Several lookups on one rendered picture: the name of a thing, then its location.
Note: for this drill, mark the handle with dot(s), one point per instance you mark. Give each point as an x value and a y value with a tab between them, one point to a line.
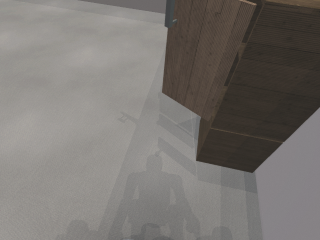
169	14

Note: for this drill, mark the cupboard door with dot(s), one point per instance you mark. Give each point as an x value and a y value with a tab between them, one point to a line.
201	48

